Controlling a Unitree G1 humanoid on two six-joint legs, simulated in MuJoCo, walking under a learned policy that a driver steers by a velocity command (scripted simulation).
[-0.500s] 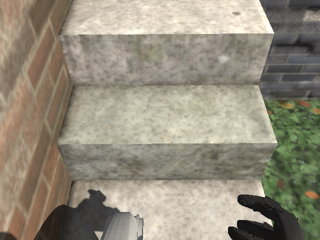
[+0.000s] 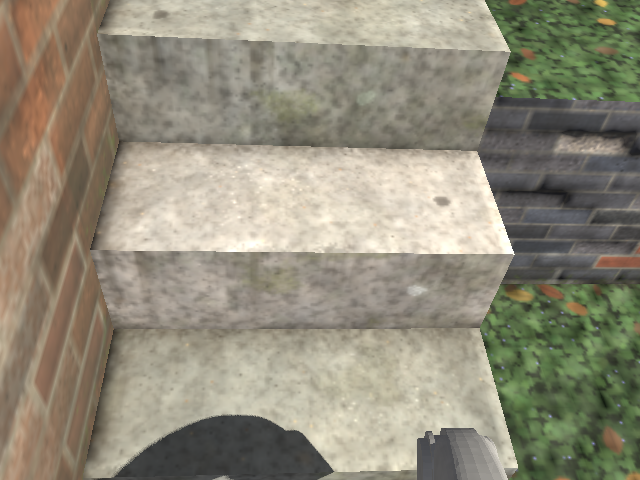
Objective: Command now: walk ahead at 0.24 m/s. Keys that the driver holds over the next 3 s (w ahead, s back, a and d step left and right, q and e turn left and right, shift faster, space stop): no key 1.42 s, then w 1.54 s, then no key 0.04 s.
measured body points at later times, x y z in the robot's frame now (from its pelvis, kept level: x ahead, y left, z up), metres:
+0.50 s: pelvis +0.16 -0.05 +0.15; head +0.15 -0.06 +0.60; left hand +0.24 +0.19 +0.03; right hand +0.36 -0.26 +0.06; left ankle +0.16 +0.08 -0.35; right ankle +0.23 -0.18 -0.54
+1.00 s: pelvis +0.21 +0.00 +0.19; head +0.22 +0.02 +0.64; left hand +0.33 +0.23 +0.06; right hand +0.35 -0.22 +0.08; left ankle +0.23 +0.10 -0.54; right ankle +0.24 -0.16 -0.54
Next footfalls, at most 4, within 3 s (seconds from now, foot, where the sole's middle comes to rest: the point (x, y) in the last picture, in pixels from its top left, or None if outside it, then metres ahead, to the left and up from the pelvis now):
0.14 right None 0.31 -0.18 -0.58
0.66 left None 0.28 0.09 -0.58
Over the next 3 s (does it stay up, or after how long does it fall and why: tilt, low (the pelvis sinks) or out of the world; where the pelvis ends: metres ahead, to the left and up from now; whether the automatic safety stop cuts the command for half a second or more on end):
stays up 0.38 -0.03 0.22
